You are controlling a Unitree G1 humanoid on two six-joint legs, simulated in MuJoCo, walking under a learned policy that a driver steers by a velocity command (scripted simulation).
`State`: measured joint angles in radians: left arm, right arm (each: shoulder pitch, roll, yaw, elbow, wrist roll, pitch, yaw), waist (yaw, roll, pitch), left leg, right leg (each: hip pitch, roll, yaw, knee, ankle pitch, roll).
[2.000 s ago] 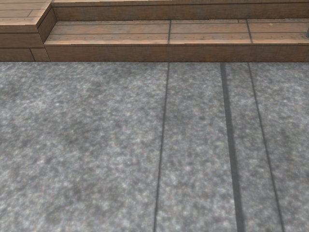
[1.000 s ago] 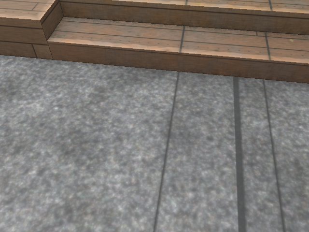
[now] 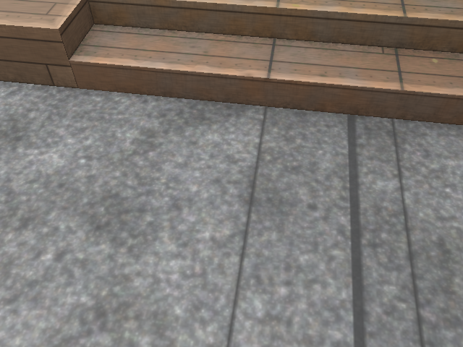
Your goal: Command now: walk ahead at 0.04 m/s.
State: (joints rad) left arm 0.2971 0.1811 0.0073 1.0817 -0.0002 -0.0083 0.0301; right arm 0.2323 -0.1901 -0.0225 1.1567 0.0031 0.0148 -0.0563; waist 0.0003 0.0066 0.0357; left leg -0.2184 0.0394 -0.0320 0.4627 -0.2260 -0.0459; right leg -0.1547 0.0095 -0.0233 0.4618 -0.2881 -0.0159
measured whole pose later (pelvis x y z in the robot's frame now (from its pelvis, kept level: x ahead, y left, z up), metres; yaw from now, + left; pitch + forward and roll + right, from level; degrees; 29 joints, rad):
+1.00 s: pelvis +0.23 +0.03 -0.01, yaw +1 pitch +1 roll +0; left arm 0.11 0.25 0.04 0.96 -0.01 0.00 0.03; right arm 0.22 -0.22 -0.04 0.99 -0.01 0.03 -0.06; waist 0.00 -0.01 0.02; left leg -0.35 0.01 0.02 0.78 -0.44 -0.02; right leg -0.41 0.02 -0.07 0.42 -0.04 -0.06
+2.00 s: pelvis +0.63 -0.12 +0.00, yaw -20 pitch +2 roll -1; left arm 0.34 0.25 0.06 0.89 -0.02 -0.08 0.01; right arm 0.03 -0.25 -0.06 0.77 0.01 -0.13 0.02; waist 0.07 0.05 0.01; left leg -0.66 0.06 -0.02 0.53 0.16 0.01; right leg 0.00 0.12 0.09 0.27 -0.30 -0.09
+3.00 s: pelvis +1.17 -0.23 +0.00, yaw +11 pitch +2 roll -2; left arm 0.33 0.30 0.07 0.85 0.00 -0.09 0.01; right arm 0.08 -0.29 -0.06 0.58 0.02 -0.04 0.03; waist 0.10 0.05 0.03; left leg -0.67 0.08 -0.02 0.74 -0.03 0.01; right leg 0.01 0.00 -0.18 0.26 -0.30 0.01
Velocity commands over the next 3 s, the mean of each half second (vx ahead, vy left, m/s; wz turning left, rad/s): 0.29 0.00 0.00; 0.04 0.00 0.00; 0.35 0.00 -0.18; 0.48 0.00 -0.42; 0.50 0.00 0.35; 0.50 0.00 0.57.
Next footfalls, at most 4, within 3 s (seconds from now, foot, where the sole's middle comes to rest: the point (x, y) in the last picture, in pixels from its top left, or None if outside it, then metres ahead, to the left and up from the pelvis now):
0.66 right None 0.40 -0.06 -0.78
1.04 left None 0.26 0.13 -0.78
1.60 right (302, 338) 0.54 -0.16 -0.78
2.12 left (273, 227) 0.92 -0.11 -0.78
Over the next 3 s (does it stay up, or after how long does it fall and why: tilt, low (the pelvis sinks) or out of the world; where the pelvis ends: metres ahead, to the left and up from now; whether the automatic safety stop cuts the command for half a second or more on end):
stays up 1.17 -0.23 0.00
